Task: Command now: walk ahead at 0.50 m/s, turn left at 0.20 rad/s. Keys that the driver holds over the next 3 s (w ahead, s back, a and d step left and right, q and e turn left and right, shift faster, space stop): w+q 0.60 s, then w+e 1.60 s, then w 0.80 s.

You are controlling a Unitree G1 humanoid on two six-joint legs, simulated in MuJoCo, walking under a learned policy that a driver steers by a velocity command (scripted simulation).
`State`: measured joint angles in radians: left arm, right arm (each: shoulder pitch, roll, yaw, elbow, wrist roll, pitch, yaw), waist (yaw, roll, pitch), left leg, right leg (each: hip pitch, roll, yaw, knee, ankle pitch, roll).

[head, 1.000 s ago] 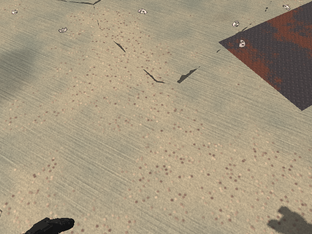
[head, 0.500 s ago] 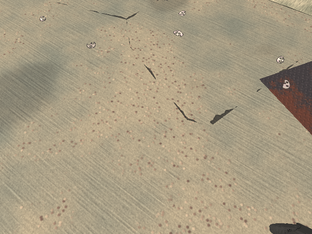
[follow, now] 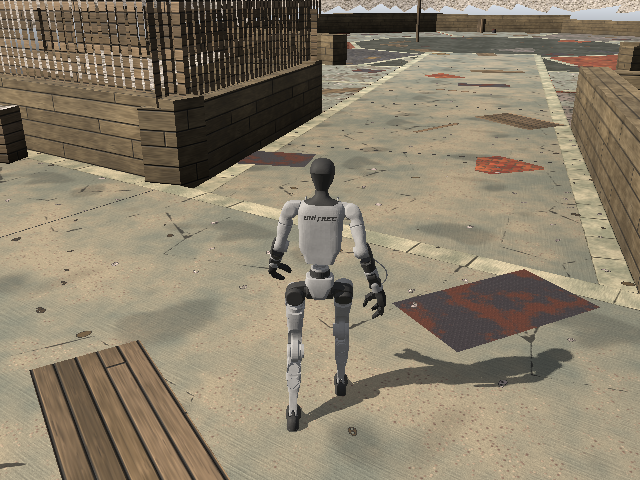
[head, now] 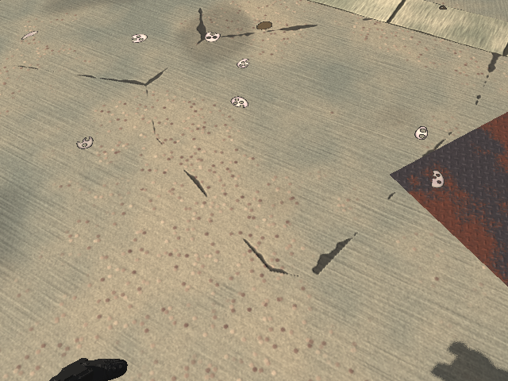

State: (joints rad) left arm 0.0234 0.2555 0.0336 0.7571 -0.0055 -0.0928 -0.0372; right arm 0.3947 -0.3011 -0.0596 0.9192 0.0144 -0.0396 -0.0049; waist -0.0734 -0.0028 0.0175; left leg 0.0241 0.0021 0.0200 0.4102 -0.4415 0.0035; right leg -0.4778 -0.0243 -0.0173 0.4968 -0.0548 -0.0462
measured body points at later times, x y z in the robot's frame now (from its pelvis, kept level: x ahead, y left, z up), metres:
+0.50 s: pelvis +0.26 +0.02 +0.00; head +0.29 +0.04 +0.45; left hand +0.21 +0.30 -0.14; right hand +0.51 -0.16 -0.09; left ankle +0.38 +0.16 -0.71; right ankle +0.12 -0.12 -0.72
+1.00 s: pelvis +0.54 +0.12 +0.01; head +0.56 +0.13 +0.46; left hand +0.64 +0.40 -0.11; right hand +0.66 -0.14 -0.11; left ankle +0.38 +0.15 -0.72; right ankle +0.76 +0.04 -0.69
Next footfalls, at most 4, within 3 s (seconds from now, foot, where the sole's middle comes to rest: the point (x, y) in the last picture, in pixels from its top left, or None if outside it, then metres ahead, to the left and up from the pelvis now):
0.54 left None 0.41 0.16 -0.76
1.08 right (226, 270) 0.79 0.07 -0.76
1.54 left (150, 207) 1.04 0.31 -0.76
2.06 right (246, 152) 1.26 -0.02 -0.76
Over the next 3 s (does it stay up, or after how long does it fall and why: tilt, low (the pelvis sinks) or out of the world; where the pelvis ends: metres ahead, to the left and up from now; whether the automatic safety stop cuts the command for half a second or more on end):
stays up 1.61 -0.11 0.01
